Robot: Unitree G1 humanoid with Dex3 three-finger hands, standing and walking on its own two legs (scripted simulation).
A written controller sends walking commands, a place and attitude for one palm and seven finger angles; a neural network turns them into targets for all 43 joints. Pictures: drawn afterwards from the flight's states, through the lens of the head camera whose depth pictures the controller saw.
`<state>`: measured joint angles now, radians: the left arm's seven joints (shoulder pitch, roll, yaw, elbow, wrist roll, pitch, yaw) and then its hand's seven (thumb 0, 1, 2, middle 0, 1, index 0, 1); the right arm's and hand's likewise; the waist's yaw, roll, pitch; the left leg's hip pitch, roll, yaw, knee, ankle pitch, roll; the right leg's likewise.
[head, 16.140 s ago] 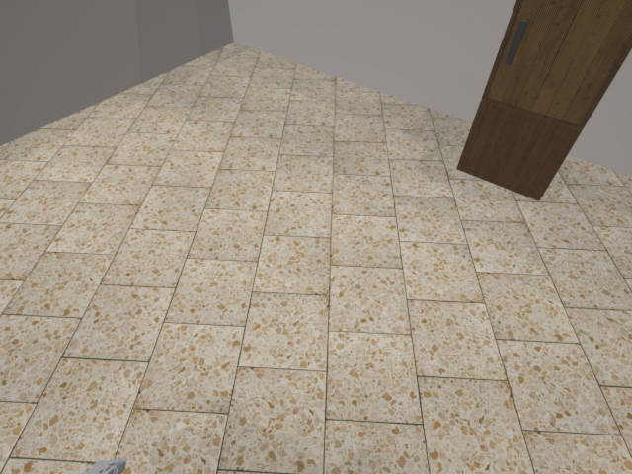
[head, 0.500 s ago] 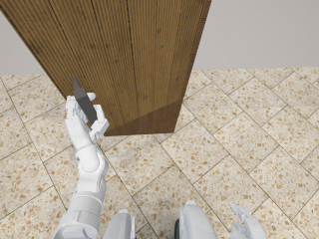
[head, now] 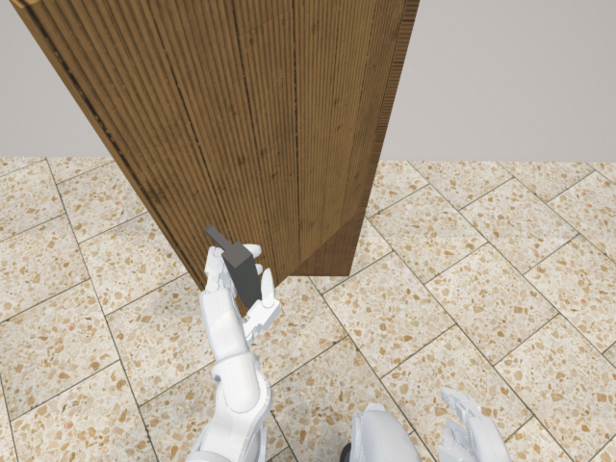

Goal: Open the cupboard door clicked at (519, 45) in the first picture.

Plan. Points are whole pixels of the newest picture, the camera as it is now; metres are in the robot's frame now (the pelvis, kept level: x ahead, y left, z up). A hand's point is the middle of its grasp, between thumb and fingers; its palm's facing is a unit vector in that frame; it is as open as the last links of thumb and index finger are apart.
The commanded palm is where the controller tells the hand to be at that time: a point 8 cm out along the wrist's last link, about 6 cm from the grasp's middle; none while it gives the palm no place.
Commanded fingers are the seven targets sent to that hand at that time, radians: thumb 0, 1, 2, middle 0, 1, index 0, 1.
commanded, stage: open thumb and fingers to let go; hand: left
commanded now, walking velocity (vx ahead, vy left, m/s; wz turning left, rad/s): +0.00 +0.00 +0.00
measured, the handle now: (235, 270) +0.35 +0.11 +0.01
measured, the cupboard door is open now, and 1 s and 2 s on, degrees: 46 46 48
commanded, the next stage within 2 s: slide the hand sideways off the handle in 0.82 s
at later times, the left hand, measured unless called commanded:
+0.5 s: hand (266, 291) +0.33 +0.07 +0.00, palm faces +0.40 -0.92 -0.03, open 12.1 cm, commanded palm +0.28 +0.10 +0.00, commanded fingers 0.00 -0.50 0.30 -0.27 -1.00 -0.27 -1.00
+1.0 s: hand (264, 302) +0.31 +0.07 +0.00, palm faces +0.23 -0.97 -0.06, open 14.9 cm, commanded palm +0.28 +0.11 +0.00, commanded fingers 0.00 -0.50 0.30 -0.15 -0.30 -0.15 -0.30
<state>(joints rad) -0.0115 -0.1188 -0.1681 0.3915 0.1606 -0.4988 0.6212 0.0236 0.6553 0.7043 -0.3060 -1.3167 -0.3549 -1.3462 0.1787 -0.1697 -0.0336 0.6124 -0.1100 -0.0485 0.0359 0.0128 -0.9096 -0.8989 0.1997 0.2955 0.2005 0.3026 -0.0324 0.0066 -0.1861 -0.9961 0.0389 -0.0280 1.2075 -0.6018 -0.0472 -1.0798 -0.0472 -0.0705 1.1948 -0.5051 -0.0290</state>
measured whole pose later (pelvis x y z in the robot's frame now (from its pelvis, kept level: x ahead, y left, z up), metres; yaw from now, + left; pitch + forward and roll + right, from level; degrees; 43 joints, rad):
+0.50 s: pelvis -0.02 +0.00 -0.01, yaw +1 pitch +22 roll +1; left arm -0.20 -0.13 -0.10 0.53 0.15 -0.50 0.66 0.00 -0.23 0.42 -0.33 -1.22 -0.36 -1.22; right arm 0.16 -0.18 -0.03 0.64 -0.12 -0.07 0.01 0.01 -0.91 -0.90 0.20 0.30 0.20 0.30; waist -0.03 0.02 -0.17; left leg -1.05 0.03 -0.04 1.25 -0.58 -0.05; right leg -1.13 -0.06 -0.08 1.24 -0.49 -0.04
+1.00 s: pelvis -0.03 +0.01 -0.01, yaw +1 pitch +21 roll +0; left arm -0.18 -0.08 -0.14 0.53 0.16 -0.52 0.52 -0.01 -0.50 0.30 -0.40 -0.55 -0.35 -0.61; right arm 0.16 -0.18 -0.01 0.63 -0.12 -0.07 0.02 0.01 -0.91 -0.90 0.20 0.30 0.20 0.30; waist -0.03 0.01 -0.17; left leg -1.05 0.01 -0.03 1.26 -0.57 -0.03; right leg -1.12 -0.07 -0.07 1.23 -0.47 -0.01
